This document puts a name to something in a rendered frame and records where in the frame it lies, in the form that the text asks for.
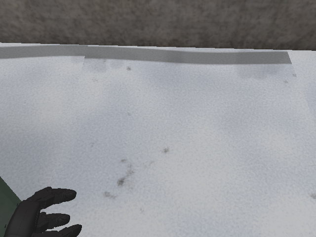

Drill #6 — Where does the left robot hand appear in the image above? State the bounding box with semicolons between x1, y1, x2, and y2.
4;187;82;237

